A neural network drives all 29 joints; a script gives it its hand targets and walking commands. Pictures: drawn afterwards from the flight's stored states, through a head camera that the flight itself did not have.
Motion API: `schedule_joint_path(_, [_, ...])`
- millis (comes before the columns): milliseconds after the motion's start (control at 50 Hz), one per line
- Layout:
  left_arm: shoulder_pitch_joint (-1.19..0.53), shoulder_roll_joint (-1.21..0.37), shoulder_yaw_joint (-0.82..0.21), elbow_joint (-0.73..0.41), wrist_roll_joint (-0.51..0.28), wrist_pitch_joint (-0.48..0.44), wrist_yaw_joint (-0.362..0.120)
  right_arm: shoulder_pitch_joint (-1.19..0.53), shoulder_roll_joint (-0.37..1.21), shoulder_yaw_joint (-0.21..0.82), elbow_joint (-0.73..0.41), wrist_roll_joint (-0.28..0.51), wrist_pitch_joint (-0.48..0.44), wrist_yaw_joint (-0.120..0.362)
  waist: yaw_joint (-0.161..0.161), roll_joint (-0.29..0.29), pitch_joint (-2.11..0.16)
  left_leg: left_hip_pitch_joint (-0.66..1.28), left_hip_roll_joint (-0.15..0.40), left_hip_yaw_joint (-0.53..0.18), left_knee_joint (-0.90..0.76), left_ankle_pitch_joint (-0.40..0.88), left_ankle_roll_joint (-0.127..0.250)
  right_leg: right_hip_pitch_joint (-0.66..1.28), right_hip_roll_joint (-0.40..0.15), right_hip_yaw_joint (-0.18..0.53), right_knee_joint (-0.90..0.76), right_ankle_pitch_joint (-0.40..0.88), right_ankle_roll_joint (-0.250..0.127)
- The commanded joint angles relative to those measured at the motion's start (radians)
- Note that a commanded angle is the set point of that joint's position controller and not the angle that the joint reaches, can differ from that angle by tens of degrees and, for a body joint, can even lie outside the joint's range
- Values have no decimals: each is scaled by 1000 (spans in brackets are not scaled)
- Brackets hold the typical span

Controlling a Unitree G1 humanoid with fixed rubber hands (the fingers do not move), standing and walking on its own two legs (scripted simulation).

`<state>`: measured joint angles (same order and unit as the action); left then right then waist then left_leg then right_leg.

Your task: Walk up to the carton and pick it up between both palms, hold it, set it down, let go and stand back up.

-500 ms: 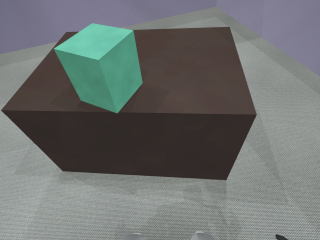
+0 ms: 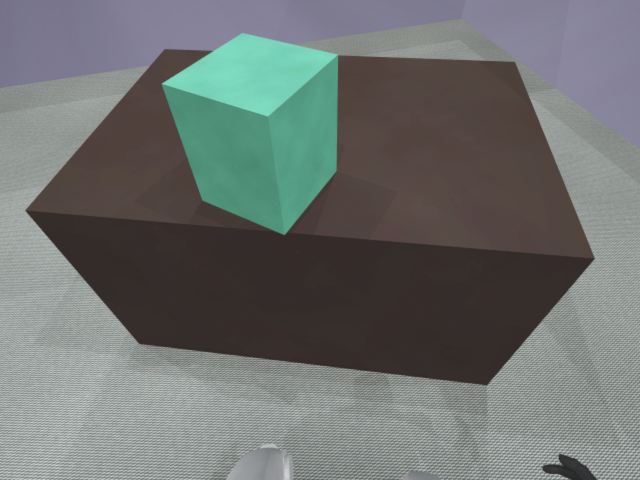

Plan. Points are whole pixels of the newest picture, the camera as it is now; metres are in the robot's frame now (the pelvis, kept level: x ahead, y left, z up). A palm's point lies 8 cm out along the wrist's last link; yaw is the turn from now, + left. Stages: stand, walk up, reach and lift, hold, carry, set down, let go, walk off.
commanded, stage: walk up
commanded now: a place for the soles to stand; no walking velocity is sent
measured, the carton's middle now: (263, 134) +0.70 +0.11 +0.05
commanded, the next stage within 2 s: none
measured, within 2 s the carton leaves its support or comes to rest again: neither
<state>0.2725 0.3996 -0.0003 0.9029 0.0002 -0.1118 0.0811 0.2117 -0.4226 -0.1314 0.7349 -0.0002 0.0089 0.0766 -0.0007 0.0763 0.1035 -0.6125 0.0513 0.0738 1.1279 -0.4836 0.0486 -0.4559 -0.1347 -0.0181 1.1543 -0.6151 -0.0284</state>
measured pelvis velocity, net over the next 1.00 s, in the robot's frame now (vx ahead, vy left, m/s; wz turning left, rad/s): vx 0.10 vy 0.01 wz -0.04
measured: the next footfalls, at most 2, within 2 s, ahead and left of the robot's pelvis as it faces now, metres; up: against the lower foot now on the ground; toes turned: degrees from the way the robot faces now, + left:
right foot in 0.54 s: +0.19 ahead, -0.11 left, +0.00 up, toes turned -6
left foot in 1.20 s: +0.22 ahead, +0.18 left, +0.00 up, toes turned +8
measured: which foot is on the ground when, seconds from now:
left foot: down 0.00-0.56, up 0.58-1.00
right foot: up 0.00-0.52, down 0.54-1.00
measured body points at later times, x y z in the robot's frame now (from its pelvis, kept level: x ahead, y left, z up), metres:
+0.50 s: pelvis +0.06 +0.02 +0.03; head +0.07 -0.02 +0.48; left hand +0.13 +0.35 -0.06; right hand +0.15 -0.31 -0.09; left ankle +0.07 +0.09 -0.66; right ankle +0.13 -0.11 -0.64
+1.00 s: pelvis +0.10 +0.01 +0.03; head +0.13 -0.05 +0.48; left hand +0.17 +0.35 -0.04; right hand +0.19 -0.31 -0.11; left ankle +0.16 +0.13 -0.61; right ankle +0.15 -0.10 -0.65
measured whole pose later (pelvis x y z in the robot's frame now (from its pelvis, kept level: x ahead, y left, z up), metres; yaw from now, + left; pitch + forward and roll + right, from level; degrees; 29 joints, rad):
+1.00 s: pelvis +0.10 +0.01 +0.03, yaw -2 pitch -2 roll +1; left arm 0.29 0.40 0.00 0.91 0.00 -0.09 0.10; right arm 0.21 -0.43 -0.12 0.78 0.00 0.09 0.06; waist 0.00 0.11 0.11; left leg -0.62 0.07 0.10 1.22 -0.47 0.07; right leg -0.49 -0.04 -0.04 0.95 -0.43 -0.05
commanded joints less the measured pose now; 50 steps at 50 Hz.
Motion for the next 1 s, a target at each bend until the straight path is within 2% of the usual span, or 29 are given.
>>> schedule_joint_path(0, [-69, 317, 98, -81, 27, -3, 26, 174, -369, -115, -43, -20, -42, -42, -152, 124, -119, 490, 326, -848, -876, -272, 35, -509, 103, 67, 349, 83, -16])
schedule_joint_path(20, [-91, 327, 102, -70, 26, 6, 22, 136, -346, -112, -37, -15, -43, -48, -136, 56, -52, 437, 311, -815, -910, -320, -14, -515, 78, 71, 378, 138, -2])
schedule_joint_path(40, [-87, 318, 105, -58, 25, 11, 16, 119, -319, -101, -33, -24, -48, -56, -119, 60, 7, 390, 297, -755, -905, -283, -48, -511, 61, 69, 383, 189, 5])
schedule_joint_path(60, [-65, 288, 104, -40, 17, 19, 9, 94, -282, -88, -27, -28, -52, -60, -97, 53, 63, 321, 261, -637, -886, -169, -102, -470, 57, 88, 365, 237, 19])
schedule_joint_path(80, [-33, 278, 105, -33, 4, 25, 3, 78, -268, -78, -24, -35, -56, -60, -80, 55, 76, 295, 237, -567, -861, -95, -121, -430, 58, 90, 325, 263, 23])
schedule_joint_path(140, [9, 285, 111, -16, -5, 30, -7, 67, -239, -70, -14, -44, -63, -61, -61, -12, 80, 301, 207, -449, -826, 27, -123, -359, 63, 91, 214, 307, 15])
schedule_joint_path(220, [36, 281, 111, 0, 2, 37, -6, 78, -229, -67, -9, -44, -64, -60, -55, -18, 68, 390, 202, -381, -810, 120, -128, -350, 69, 85, 112, 309, 8])
schedule_joint_path(260, [36, 279, 108, 0, 4, 40, -2, 80, -226, -64, -10, -46, -59, -58, -61, -12, 51, 423, 200, -356, -793, 167, -122, -346, 68, 72, 70, 298, 3])
schedule_joint_path(300, [20, 277, 104, 2, 6, 40, 3, 78, -226, -64, -13, -50, -53, -56, -67, -10, 46, 443, 212, -341, -777, 203, -96, -350, 69, 49, 38, 277, -5])
schedule_joint_path(340, [8, 279, 100, -2, 7, 40, 7, 70, -229, -65, -15, -54, -44, -55, -72, 0, 48, 450, 220, -335, -762, 177, -64, -353, 65, 25, 0, 245, -14])
schedule_joint_path(440, [-3, 284, 101, -16, 14, 28, 10, 46, -260, -67, -24, -69, -21, -44, -68, 5, 45, 375, 280, -349, -724, 89, 57, -253, 56, -65, -127, 114, -36])
schedule_joint_path(460, [23, 284, 104, -10, 13, 22, 10, 23, -261, -64, -31, -71, -16, -40, -50, 11, 40, 321, 284, -328, -695, 119, 77, -177, 59, -73, -169, 110, -42])
schedule_joint_path(480, [97, 278, 109, 7, 11, 14, 12, -34, -258, -60, -47, -70, -10, -36, 0, -1, 12, 210, 266, -262, -629, 151, 82, -8, 70, -80, -264, 156, -56])
schedule_joint_path(500, [258, 285, 126, 48, 12, 1, 20, -147, -250, -50, -84, -69, -6, -30, 120, -50, -41, 0, 205, -141, -433, 299, 58, 310, 83, -67, -414, 264, -84])
schedule_joint_path(520, [430, 350, 157, 81, 27, -10, 32, -164, -178, -30, -100, -64, -5, -23, 212, -292, -132, -103, 73, -32, -28, 341, 14, 481, 23, 123, -578, 178, -75])
schedule_joint_path(540, [434, 428, 170, 71, 35, -10, 41, -99, -102, -2, -111, -50, -1, -26, 161, -465, -145, -246, -69, -41, 158, -72, -31, 477, -209, 655, -822, 36, -153])
schedule_joint_path(560, [340, 462, 173, 36, 27, -4, 43, -89, -185, -23, -100, -54, 19, -25, 120, -317, -166, -293, -61, -166, 259, -96, -34, 443, -279, 937, -952, -222, -210])
schedule_joint_path(580, [227, 458, 172, -8, 25, -3, 52, -90, -230, -32, -76, -62, 31, -17, 88, -232, -108, -259, -20, -182, 288, -57, -28, 341, -310, 978, -990, -342, -233])
schedule_joint_path(600, [173, 424, 163, -13, 27, -3, 56, -98, -236, -33, -59, -66, 35, -10, 63, -158, -38, -238, -1, -188, 279, -6, -21, 263, -265, 874, -970, -325, -183])
schedule_joint_path(620, [145, 391, 154, -14, 30, -6, 58, -73, -229, -35, -41, -66, 40, -4, 39, -129, -21, -215, 13, -189, 264, 40, -21, 241, -220, 755, -924, -229, -144])
schedule_joint_path(640, [140, 358, 146, -20, 31, -11, 55, -29, -213, -35, -26, -63, 45, -1, 21, -137, -40, -188, 24, -192, 252, 82, -20, 244, -184, 647, -875, -122, -102])
schedule_joint_path(660, [157, 345, 143, -19, 27, -16, 51, -4, -208, -36, -29, -60, 49, -2, 15, -150, -69, -182, 25, -194, 235, 108, -24, 268, -169, 583, -833, -13, -76])
schedule_joint_path(700, [176, 334, 140, -18, 26, -19, 48, 7, -211, -37, -38, -57, 52, -6, 19, -153, -130, -174, 31, -199, 211, 129, -30, 314, -163, 524, -786, 94, -74])
schedule_joint_path(740, [187, 330, 144, -20, 26, -20, 48, -7, -217, -39, -42, -62, 55, -12, 28, -155, -155, -193, 34, -196, 194, 130, -34, 347, -170, 504, -758, 122, -84])
schedule_joint_path(760, [188, 327, 143, -23, 26, -20, 49, -15, -215, -38, -45, -63, 55, -14, 30, -138, -156, -198, 39, -199, 183, 131, -37, 346, -171, 488, -745, 142, -94])
schedule_joint_path(820, [181, 334, 143, -29, 27, -19, 50, -28, -216, -40, -49, -71, 60, -17, 28, -136, -138, -201, 53, -192, 165, 108, -42, 302, -190, 478, -734, 123, -124])
schedule_joint_path(920, [170, 367, 149, -44, 34, -18, 56, -78, -235, -51, -74, -82, 59, -16, 42, -145, -111, -243, 85, -189, 139, 59, -40, 269, -233, 536, -721, -37, -216])
schedule_joint_path(980, [161, 393, 153, -51, 41, -21, 62, -112, -246, -60, -92, -84, 56, -12, 53, -156, -89, -254, 102, -191, 131, 7, -35, 241, -264, 587, -702, -51, -250])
